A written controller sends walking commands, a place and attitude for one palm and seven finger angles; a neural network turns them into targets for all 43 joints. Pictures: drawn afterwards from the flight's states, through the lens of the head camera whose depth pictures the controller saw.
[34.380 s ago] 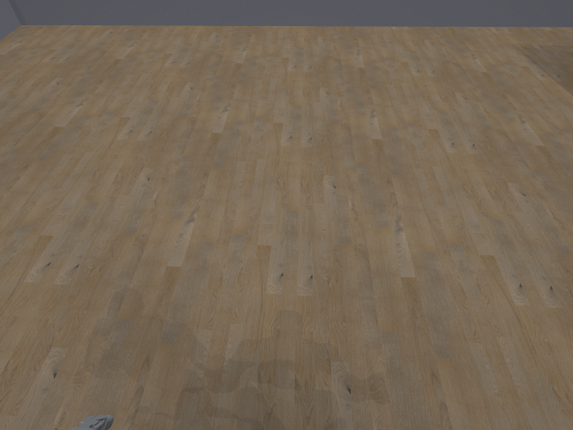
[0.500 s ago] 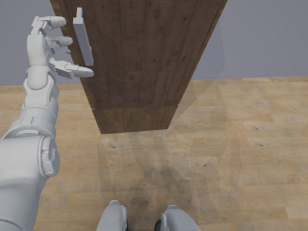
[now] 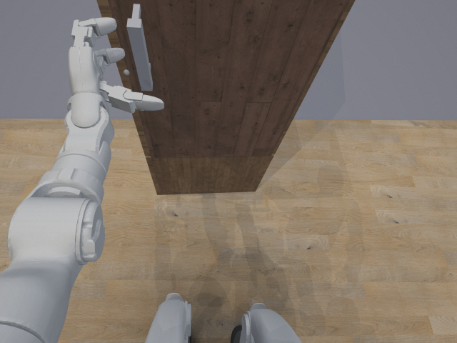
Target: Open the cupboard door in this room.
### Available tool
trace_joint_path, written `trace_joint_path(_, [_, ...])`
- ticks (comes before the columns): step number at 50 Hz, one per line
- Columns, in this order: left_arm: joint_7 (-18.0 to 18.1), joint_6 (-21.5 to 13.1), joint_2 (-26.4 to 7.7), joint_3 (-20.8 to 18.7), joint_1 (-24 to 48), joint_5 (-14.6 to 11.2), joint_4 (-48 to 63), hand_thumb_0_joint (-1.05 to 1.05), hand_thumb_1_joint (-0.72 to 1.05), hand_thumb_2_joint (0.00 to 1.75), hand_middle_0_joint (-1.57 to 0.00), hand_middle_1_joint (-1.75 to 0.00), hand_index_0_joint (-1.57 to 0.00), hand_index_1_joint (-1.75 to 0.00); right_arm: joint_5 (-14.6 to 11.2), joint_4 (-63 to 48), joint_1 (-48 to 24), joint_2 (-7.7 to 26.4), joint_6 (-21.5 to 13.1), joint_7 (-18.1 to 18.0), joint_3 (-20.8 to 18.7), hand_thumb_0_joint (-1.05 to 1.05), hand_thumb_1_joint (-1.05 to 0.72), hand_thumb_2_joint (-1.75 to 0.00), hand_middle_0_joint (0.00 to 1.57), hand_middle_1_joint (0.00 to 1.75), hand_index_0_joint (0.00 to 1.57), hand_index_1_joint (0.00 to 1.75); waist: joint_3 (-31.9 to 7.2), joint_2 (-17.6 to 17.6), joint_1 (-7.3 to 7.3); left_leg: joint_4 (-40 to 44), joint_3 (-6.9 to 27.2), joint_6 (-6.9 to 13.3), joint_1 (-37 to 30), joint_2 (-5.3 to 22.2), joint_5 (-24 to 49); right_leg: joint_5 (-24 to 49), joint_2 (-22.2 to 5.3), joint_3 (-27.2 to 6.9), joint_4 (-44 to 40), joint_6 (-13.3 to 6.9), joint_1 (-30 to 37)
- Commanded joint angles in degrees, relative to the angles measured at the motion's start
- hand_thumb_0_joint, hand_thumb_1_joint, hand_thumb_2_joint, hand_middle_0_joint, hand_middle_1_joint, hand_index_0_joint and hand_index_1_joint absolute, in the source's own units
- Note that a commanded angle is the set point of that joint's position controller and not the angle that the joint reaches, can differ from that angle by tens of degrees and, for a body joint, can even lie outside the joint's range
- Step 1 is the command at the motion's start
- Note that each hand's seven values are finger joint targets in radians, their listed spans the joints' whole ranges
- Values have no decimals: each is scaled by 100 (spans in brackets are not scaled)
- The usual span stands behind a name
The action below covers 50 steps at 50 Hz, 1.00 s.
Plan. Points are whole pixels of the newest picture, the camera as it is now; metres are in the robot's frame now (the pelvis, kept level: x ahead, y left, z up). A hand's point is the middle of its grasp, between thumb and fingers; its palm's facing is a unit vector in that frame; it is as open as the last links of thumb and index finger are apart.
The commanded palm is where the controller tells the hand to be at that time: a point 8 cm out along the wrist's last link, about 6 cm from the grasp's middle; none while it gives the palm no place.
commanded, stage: slide the fingers in behind the handle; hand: left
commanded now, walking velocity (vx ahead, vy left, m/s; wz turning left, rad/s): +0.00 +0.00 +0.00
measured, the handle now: (142, 50) +0.59 +0.14 +0.10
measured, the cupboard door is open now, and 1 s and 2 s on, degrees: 0 0 0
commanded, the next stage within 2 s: move the hooked fingers beside the handle in 0.24 s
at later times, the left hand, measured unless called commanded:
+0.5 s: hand (124, 72) +0.54 +0.16 +0.09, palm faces +0.14 -0.99 -0.03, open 14.9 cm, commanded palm +0.52 +0.14 +0.09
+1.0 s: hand (121, 71) +0.54 +0.17 +0.09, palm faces +0.11 -0.99 -0.02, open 14.7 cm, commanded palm +0.52 +0.17 +0.09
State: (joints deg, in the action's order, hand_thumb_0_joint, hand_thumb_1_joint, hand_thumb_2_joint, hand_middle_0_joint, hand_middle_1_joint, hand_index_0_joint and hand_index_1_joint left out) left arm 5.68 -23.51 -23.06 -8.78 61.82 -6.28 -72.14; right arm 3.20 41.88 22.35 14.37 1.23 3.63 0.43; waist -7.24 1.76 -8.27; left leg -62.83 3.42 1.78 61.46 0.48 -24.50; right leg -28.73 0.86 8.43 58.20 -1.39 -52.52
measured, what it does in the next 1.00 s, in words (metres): stands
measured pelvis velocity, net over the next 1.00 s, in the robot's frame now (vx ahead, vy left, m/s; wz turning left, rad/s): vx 0.01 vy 0.00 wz -0.03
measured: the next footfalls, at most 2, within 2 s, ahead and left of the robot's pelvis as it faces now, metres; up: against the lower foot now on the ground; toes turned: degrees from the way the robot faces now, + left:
none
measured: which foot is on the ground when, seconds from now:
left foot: down 0.00-1.00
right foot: down 0.00-1.00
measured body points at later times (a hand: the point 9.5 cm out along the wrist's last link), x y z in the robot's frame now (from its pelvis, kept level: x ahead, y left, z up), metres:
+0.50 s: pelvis +0.00 +0.00 +0.00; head +0.13 +0.04 +0.43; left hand +0.53 +0.21 +0.10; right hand -0.01 -0.26 -0.11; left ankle +0.04 +0.09 -0.66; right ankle -0.01 -0.11 -0.66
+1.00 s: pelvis +0.01 +0.00 +0.01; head +0.14 +0.03 +0.44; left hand +0.53 +0.22 +0.10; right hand -0.01 -0.26 -0.11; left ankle +0.04 +0.09 -0.66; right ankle -0.01 -0.11 -0.66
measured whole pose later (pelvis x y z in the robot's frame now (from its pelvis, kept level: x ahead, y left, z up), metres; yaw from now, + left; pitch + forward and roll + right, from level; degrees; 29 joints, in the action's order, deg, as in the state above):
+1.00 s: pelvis +0.01 +0.00 +0.01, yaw -2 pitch +23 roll -5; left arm -0.4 -24.3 -25.5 -14.5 57.9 -5.9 -70.7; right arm 2.2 40.1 23.1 14.9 2.5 2.8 1.2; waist -7.3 2.4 -8.7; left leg -61.4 1.7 2.2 59.4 1.3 -24.9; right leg -28.2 1.6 6.4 56.6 -0.9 -51.3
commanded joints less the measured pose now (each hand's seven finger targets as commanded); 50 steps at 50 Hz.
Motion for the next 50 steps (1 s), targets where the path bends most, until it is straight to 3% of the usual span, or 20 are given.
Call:
trace_joint_path(1, [-662,-438,927,842,3769,374,1624,0,-50,30,-30,-120,-30,-120,27,-122,1116,1085,-99,-69,-397,0,-90,-90,20,30,20,30,-2628,1269,-984,687,654,-105,-4154,153,1685,1376,280,-384,-716,-102,-993])
trace_joint_path(4, [-669,-433,794,776,3771,397,1565,0,-50,30,-30,-120,-30,-120,20,-116,1109,1104,-93,-71,-396,0,-90,-90,20,30,20,30,-2647,1224,-968,681,663,-118,-4091,164,1621,1341,276,-381,-694,-95,-1015])
trace_joint_path(6, [-674,-444,1135,973,3811,360,1589,0,-50,30,-30,-120,-30,-120,24,-120,1108,1071,-121,-66,-400,0,-90,-90,20,30,20,30,-2602,1241,-1022,708,740,-117,-4197,181,1608,1325,275,-369,-686,-91,-1113])
trace_joint_path(8, [-643,-433,891,806,3808,372,1553,0,-50,30,-30,-120,-30,-120,27,-97,1114,1112,-118,-67,-404,0,-90,-90,20,30,20,30,-2636,1165,-1000,684,702,-116,-4107,167,1581,1333,277,-374,-690,-87,-1070])
trace_joint_path(11, [-666,-424,857,797,3805,365,1556,0,-50,30,-30,-120,-30,-120,23,-119,1121,1113,-127,-80,-396,0,-90,-90,20,30,20,30,-2657,1228,-987,677,658,-98,-4046,146,1517,1306,265,-397,-701,-95,-1023])
trace_joint_path(13, [-669,-379,816,753,3805,358,1385,0,-50,30,-30,-120,-30,-120,8,-92,1101,1115,-126,-94,-382,0,-90,-90,20,30,20,30,-2457,1084,-1043,679,629,-85,-3889,144,1375,1259,271,-399,-742,-80,-1056])
trace_joint_path(14, [-678,-383,718,688,3807,361,1402,0,-50,30,-30,-120,-30,-120,16,-95,1123,1126,-127,-98,-381,0,-90,-90,20,30,20,30,-2513,1088,-1002,691,618,-86,-3863,130,1372,1247,269,-400,-737,-82,-986])
trace_joint_path(17, [-705,-425,852,778,3816,349,1615,0,-50,30,-30,-120,-30,-120,21,-131,1132,1093,-140,-82,-387,0,-90,-90,20,30,20,30,-2790,1320,-937,686,692,-125,-4199,158,1706,1365,280,-372,-668,-99,-1025])
trace_joint_path(20, [-724,-377,705,664,3692,317,1446,0,-50,30,-30,-120,-30,-120,12,-116,1138,1119,-113,-89,-379,0,-90,-90,20,30,20,30,-2595,1115,-952,673,622,-103,-3960,137,1611,1349,289,-378,-726,-89,-925])
trace_joint_path(23, [-768,-435,584,587,3658,305,1641,0,-50,30,-30,-120,-30,-120,6,-143,1153,1113,-98,-83,-386,0,-90,-90,20,30,20,30,-2849,1254,-875,657,636,-124,-4190,161,1886,1446,299,-379,-698,-99,-890])
trace_joint_path(26, [-789,-446,638,588,3498,254,1633,0,-50,30,-30,-120,-30,-120,-10,-187,1146,1099,-93,-80,-378,0,-90,-90,20,30,20,30,-2742,1241,-839,704,639,-129,-4192,156,1940,1456,314,-368,-712,-104,-841])
trace_joint_path(30, [-777,-414,429,434,3436,277,1423,0,-50,30,-30,-120,-30,-120,-28,-180,1110,1135,-75,-99,-360,0,-90,-90,20,30,20,30,-2429,1030,-855,769,618,-113,-3884,151,1470,1259,303,-370,-762,-83,-867])
trace_joint_path(32, [-775,-464,238,322,3446,301,1555,0,-50,30,-30,-120,-30,-120,-24,-204,1136,1150,-74,-118,-355,0,-90,-90,20,30,20,30,-2672,1163,-803,756,614,-113,-4020,152,1683,1338,291,-391,-732,-87,-812])
trace_joint_path(35, [-843,-442,220,302,3281,296,1427,0,-50,30,-30,-120,-30,-120,-37,-229,1144,1134,-60,-131,-343,0,-90,-90,20,30,20,30,-2584,1040,-804,745,564,-101,-3928,153,1707,1363,304,-392,-765,-81,-740])
trace_joint_path(38, [-883,-466,51,167,3282,277,1520,0,-50,30,-30,-120,-30,-120,-38,-230,1152,1139,-32,-140,-343,0,-90,-90,20,30,20,30,-2680,1131,-766,719,561,-115,-4023,170,1952,1474,308,-398,-741,-84,-709])
trace_joint_path(41, [-945,-467,122,173,3067,225,1543,0,-50,30,-30,-120,-30,-120,-45,-271,1160,1127,-9,-136,-350,0,-90,-90,20,30,20,30,-2722,1118,-735,700,534,-108,-4086,169,2137,1556,322,-401,-761,-81,-653])
trace_joint_path(43, [-958,-465,-176,-28,3027,246,1499,0,-50,30,-30,-120,-30,-120,-61,-257,1163,1146,30,-151,-345,0,-90,-90,20,30,20,30,-2700,1054,-694,715,515,-113,-4024,179,2147,1577,329,-414,-782,-73,-562])
trace_joint_path(45, [-1011,-462,50,101,2899,193,1575,0,-50,30,-30,-120,-30,-120,-71,-319,1122,1108,36,-136,-337,0,-90,-90,20,30,20,30,-2704,1012,-677,735,463,-95,-3991,155,2108,1594,343,-411,-828,-63,-452])
trace_joint_path(47, [-1017,-485,-380,-203,2793,210,1548,0,-50,30,-30,-120,-30,-120,-85,-305,1149,1144,65,-157,-327,0,-90,-90,20,30,20,30,-2751,1029,-599,747,448,-97,-3968,168,2170,1631,338,-425,-809,-70,-359])
trace_joint_path(50, [-1064,-507,-263,-138,2686,203,1629,0,-50,30,-30,-120,-30,-120,-96,-355,1113,1105,93,-158,-330,0,-90,-90,20,30,20,30,-2672,988,-609,754,400,-86,-3973,164,2287,1720,352,-427,-851,-55,-284])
